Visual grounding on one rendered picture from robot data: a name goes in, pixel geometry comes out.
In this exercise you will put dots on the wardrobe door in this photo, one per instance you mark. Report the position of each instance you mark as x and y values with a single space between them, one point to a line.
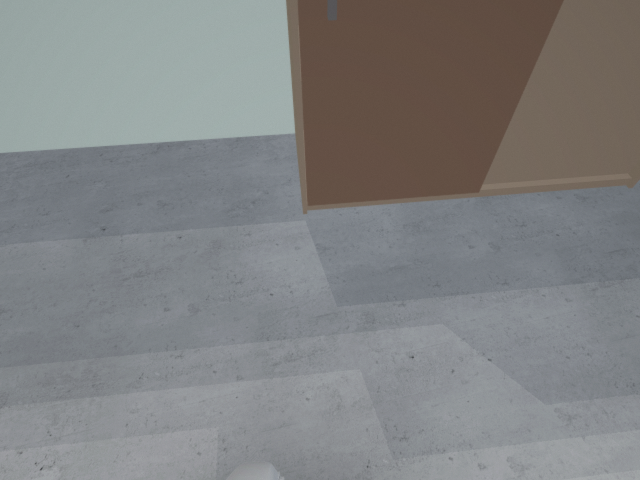
412 98
579 114

